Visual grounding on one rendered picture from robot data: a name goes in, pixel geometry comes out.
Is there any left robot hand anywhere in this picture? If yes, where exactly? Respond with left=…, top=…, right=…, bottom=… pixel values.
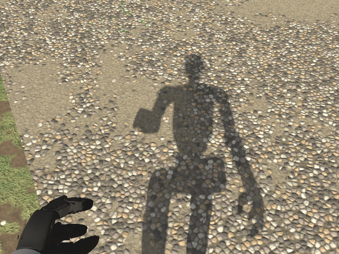
left=16, top=195, right=100, bottom=254

